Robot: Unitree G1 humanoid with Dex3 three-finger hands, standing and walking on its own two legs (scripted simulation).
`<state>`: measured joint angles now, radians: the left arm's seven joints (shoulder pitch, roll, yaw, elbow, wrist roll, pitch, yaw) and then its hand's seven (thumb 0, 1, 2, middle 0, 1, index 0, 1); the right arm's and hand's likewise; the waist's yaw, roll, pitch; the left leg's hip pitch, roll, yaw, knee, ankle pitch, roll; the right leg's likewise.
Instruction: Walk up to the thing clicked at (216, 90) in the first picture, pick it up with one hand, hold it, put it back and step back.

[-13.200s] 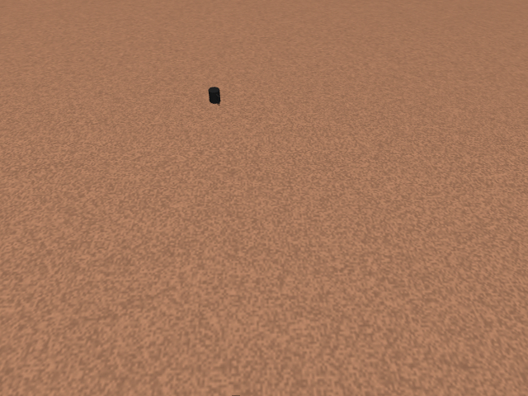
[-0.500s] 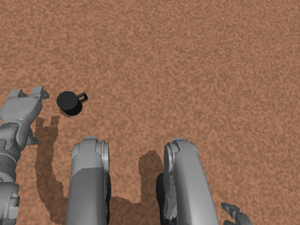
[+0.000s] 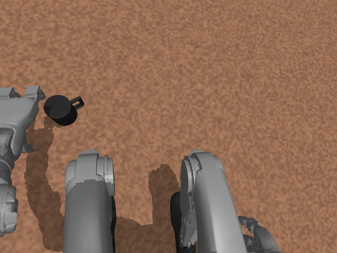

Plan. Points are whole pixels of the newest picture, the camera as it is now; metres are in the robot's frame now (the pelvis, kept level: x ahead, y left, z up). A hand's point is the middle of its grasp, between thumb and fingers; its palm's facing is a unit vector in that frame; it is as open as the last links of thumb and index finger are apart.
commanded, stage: rise first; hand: left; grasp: from above
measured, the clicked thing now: (66, 108) +0.48 +0.29 -0.30
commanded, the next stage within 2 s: approach in 1.98 s
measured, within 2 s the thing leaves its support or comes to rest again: neither
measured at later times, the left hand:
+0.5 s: hand (33, 123) +0.40 +0.33 -0.19, palm faces -0.46 -0.10 -0.88, open 14.2 cm
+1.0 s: hand (36, 118) +0.42 +0.33 -0.20, palm faces -0.45 -0.09 -0.89, open 14.1 cm
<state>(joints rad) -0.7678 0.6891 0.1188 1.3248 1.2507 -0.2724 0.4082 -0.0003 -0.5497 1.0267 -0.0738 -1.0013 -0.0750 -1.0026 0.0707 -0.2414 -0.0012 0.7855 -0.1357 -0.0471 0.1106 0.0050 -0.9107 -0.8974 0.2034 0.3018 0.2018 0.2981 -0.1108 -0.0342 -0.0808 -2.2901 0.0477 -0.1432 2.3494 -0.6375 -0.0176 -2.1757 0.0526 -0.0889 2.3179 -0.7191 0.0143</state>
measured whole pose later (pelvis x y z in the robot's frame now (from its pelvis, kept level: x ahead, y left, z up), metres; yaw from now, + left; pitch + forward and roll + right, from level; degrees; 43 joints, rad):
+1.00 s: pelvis +0.00 +0.00 -0.02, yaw -2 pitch +31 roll -8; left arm -0.84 0.76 0.13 1.42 1.26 -0.26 0.43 0.00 -0.55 1.02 -0.08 -1.03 -0.08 -1.03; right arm 0.08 -0.25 0.07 0.78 -0.16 -0.06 0.12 0.00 -0.91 -0.90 0.20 0.30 0.20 0.30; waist -0.17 -0.05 -0.04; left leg -2.34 0.05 -0.18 2.43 -0.65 -0.02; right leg -2.21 0.07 -0.11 2.37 -0.72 0.02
